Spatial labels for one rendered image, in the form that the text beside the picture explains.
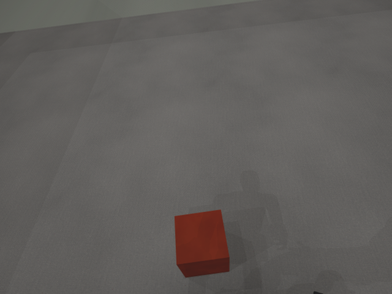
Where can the carton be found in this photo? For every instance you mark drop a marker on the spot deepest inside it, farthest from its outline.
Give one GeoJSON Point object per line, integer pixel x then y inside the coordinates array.
{"type": "Point", "coordinates": [201, 245]}

